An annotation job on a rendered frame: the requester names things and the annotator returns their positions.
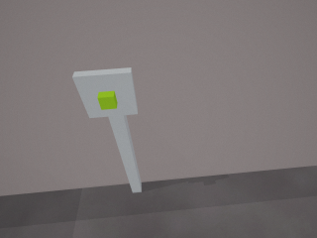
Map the button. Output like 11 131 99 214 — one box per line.
97 90 118 110

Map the panel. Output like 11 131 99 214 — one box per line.
72 67 142 193

